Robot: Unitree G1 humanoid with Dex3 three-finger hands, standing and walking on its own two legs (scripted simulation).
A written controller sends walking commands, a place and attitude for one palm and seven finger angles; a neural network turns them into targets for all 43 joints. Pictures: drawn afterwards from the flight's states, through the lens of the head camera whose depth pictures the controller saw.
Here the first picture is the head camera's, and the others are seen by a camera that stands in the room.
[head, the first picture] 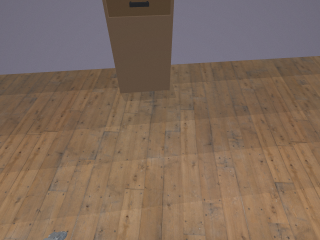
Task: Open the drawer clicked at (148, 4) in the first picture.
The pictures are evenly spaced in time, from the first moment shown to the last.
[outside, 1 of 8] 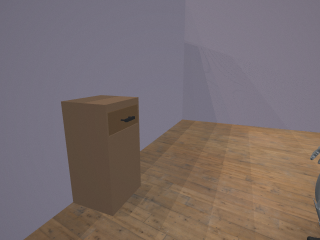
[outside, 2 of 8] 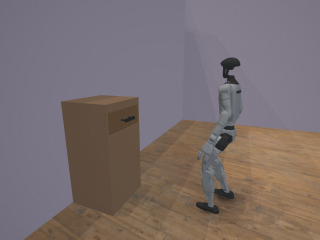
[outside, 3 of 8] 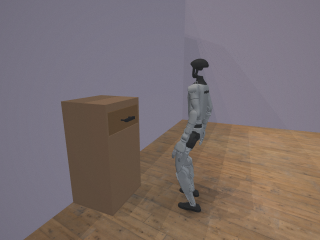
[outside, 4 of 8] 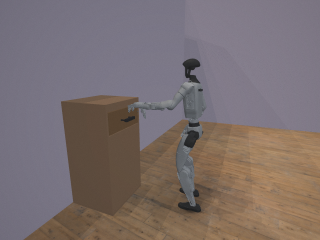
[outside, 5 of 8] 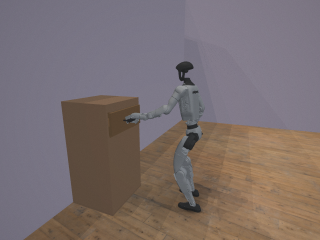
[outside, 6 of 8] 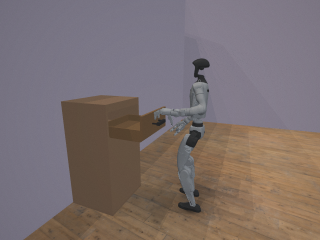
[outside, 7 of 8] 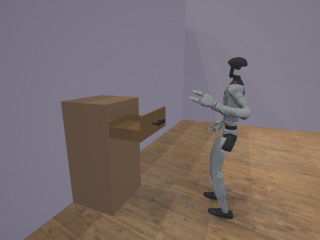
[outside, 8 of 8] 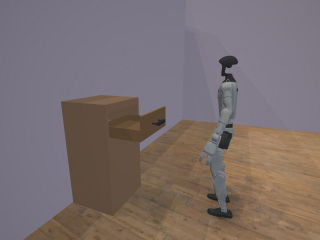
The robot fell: no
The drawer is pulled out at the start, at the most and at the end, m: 0.00 0.30 0.29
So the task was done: yes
